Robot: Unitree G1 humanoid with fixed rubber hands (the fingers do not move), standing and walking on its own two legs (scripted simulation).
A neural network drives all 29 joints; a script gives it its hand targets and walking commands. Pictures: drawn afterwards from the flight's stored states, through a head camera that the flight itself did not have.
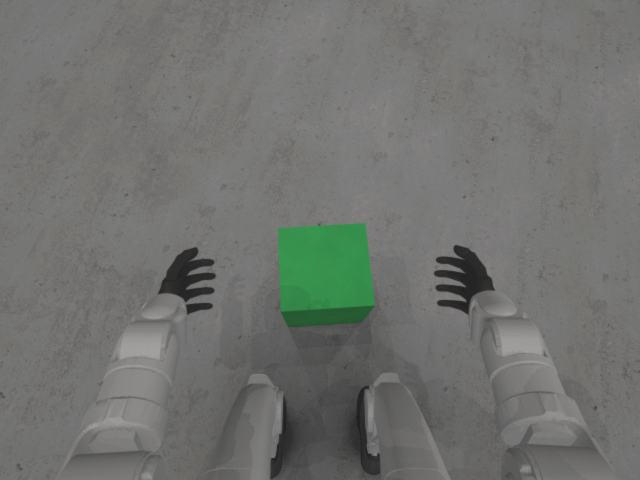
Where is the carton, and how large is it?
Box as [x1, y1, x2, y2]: [278, 223, 374, 326]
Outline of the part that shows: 364,223 278,228 281,312 288,326 359,322 363,320 373,307 374,301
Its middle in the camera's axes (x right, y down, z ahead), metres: +0.01 +0.10 +1.01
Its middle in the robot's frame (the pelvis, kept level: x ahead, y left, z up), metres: +0.49 +0.00 -0.56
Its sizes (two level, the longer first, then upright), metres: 0.210 0.200 0.250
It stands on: the floor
